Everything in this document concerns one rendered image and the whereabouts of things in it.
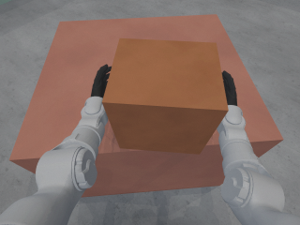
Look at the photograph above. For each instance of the left robot hand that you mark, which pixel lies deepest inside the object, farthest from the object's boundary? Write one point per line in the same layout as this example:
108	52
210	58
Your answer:
100	82

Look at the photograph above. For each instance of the right robot forearm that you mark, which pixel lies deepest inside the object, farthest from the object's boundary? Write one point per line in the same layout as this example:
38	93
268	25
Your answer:
234	144

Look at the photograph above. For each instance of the pedestal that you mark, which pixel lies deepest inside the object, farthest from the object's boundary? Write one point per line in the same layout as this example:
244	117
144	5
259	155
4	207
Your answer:
79	49

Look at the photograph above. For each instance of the carton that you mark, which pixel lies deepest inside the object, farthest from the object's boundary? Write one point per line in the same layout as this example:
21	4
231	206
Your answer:
165	95

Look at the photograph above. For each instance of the left robot forearm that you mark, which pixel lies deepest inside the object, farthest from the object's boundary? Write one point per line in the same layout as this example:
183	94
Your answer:
90	130

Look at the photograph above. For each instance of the robot right upper arm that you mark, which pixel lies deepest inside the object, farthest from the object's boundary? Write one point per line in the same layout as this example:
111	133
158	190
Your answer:
255	199

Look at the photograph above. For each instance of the right robot hand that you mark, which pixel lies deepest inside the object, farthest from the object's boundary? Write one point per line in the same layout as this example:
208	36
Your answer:
230	90

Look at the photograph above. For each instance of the robot left upper arm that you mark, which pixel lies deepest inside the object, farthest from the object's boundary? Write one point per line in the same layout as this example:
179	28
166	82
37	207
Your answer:
63	175

